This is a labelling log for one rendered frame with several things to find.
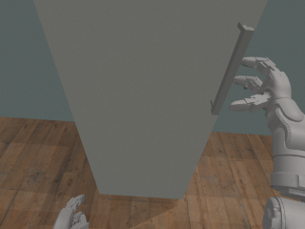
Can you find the robot right upper arm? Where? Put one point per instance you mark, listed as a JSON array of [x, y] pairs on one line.
[[284, 213]]

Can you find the right robot hand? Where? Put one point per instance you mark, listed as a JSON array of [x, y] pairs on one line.
[[275, 86]]

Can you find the handle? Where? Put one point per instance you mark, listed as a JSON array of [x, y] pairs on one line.
[[242, 43]]

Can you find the left robot hand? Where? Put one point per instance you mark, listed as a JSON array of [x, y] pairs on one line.
[[67, 219]]

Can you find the fridge door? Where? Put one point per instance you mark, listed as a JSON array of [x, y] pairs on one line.
[[139, 76]]

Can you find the robot right forearm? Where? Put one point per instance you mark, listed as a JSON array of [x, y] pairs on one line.
[[287, 125]]

